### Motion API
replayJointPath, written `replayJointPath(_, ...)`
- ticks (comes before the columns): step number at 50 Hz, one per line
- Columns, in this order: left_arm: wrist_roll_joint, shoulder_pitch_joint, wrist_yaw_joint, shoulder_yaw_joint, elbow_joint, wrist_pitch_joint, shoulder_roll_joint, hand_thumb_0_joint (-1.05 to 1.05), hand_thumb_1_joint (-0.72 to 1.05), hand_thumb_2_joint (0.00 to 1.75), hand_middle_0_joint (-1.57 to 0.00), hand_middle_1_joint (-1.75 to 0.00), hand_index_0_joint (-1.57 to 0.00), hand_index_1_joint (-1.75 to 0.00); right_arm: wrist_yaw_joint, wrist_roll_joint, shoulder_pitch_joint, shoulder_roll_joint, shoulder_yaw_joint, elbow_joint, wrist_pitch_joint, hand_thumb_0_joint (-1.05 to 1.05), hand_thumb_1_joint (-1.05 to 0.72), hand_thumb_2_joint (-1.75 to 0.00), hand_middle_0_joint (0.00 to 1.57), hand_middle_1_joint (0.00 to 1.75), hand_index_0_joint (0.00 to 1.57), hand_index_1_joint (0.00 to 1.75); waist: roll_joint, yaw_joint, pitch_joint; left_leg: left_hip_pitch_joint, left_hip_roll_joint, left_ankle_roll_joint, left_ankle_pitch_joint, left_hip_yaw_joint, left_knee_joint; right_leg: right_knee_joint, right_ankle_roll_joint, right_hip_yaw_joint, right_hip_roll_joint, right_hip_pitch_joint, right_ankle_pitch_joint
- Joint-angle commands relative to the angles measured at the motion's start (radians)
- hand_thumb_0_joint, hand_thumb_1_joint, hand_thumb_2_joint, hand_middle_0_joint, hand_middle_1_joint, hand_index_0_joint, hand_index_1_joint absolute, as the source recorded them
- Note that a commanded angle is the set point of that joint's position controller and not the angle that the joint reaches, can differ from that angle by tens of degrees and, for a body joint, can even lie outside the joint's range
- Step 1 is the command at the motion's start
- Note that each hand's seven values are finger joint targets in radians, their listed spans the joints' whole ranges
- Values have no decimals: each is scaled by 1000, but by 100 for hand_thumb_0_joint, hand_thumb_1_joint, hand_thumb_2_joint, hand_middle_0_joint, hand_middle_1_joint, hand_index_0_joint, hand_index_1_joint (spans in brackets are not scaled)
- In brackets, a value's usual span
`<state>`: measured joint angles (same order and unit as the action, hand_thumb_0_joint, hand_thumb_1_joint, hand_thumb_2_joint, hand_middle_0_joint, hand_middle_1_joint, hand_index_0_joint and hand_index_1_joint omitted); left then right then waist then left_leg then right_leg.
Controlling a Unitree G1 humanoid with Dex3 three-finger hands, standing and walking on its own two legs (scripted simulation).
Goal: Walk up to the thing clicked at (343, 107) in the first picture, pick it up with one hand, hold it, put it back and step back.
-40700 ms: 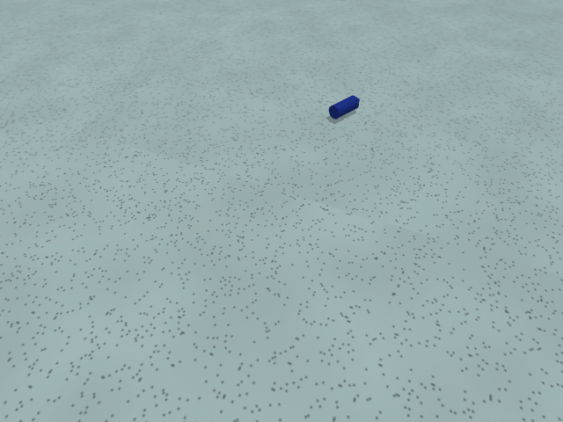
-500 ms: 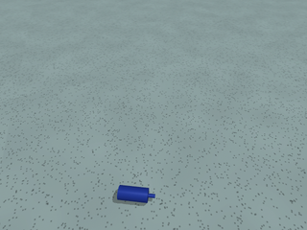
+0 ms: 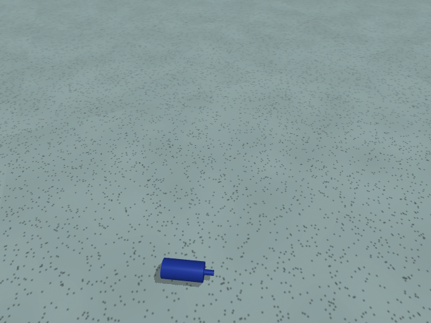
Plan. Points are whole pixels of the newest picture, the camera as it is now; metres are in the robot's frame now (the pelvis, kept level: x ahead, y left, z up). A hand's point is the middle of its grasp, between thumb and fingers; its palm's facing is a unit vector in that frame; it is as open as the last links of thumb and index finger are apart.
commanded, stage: stand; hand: left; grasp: from above
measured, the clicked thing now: (188, 270) +0.48 +0.15 -0.74
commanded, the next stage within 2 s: step back in 1.08 s
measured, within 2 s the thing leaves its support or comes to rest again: neither
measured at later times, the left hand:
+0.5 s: hand out of the picture +0.09 +0.24 -0.16, palm faces +0.01 -0.94 -0.34, open 7.4 cm
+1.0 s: hand out of the picture +0.08 +0.24 -0.16, palm faces -0.01 -0.94 -0.34, open 7.4 cm
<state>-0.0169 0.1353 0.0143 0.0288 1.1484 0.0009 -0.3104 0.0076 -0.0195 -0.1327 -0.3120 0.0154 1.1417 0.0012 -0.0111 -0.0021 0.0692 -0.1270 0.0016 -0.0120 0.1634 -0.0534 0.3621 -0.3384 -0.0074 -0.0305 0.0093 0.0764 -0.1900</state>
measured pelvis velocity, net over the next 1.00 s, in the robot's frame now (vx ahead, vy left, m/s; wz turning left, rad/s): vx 0.01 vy -0.01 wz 0.00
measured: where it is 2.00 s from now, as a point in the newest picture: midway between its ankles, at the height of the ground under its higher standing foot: outside the picture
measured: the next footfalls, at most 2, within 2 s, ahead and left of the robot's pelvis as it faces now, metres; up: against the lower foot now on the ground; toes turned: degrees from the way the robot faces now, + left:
left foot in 1.38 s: +0.00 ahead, +0.14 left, +0.00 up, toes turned -1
right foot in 1.92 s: -0.16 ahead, -0.08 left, +0.00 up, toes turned -5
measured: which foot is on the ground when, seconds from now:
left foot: down 0.00-1.00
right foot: down 0.00-1.00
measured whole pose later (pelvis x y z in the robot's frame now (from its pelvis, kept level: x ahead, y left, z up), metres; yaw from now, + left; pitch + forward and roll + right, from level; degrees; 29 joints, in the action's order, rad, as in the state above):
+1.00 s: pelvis +0.01 -0.01 +0.00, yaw +0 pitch -3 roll +0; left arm -0.01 0.12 0.00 0.01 1.13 0.01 -0.33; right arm 0.00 -0.02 -0.12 -0.33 0.01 1.15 -0.01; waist -0.01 0.00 0.06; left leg -0.11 0.01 -0.02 0.16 -0.05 0.32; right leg -0.32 0.00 -0.03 0.00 0.07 -0.20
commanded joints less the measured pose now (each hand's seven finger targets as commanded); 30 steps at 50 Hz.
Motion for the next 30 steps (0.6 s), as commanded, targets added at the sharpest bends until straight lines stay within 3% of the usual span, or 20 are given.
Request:
replayJointPath(1, 1, -34, 10, 40, -50, 23, -196, 0, 90, 90, -20, -30, -20, -30, 18, 2, 45, -198, 28, -55, -25, 0, -90, -90, 20, 30, 20, 30, -6, -6, -49, 4, 99, 36, -85, -89, -70, 73, 15, 95, 114, 7, 60)
replayJointPath(4, 0, -40, 9, 42, -47, 20, -201, 0, 90, 90, -20, -30, -20, -30, 18, 1, 37, -198, 26, -53, -24, 0, -90, -90, 20, 30, 20, 30, -1, -2, -42, -5, 99, 36, -57, -89, -78, 77, 16, 94, 111, 8, 36)
replayJointPath(7, 0, -42, 8, 41, -52, 22, -201, 0, 90, 90, -20, -30, -20, -30, 18, 2, 54, -204, 27, -56, -28, 0, -90, -90, 20, 30, 20, 30, -12, -9, -70, 19, 105, 35, -144, -86, -68, 67, 17, 91, 116, -7, 99)
replayJointPath(11, 1, -54, 8, 41, -57, 24, -204, 0, 90, 90, -20, -30, -20, -30, 19, 3, 63, -215, 28, -60, -29, 0, -90, -90, 20, 30, 20, 30, -8, -5, -86, 32, 108, 37, -182, -83, -57, 69, 14, 89, 117, -15, 140)
replayJointPath(19, 0, -59, 6, 35, -58, 25, -206, 0, 90, 90, -20, -30, -20, -30, 15, 4, 65, -217, 27, -56, -26, 0, -90, -90, 20, 30, 20, 30, -2, -1, -58, 15, 108, 32, -128, -86, -73, 85, 15, 88, 116, -1, 78)
replayJointPath(26, 1, -64, 6, 36, -69, 28, -221, 0, 90, 90, -20, -30, -20, -30, 14, 5, 76, -220, 26, -56, -30, 0, -90, -90, 20, 30, 20, 30, -3, -4, -94, 39, 112, 32, -186, -78, -66, 70, 17, 89, 121, -20, 154)
replayJointPath(30, 2, -63, 6, 33, -67, 27, -221, 0, 90, 90, -20, -30, -20, -30, 13, 5, 70, -216, 26, -56, -26, 0, -90, -90, 20, 30, 20, 30, 10, 0, -66, 26, 110, 30, -137, -82, -79, 82, 17, 85, 116, 1, 88)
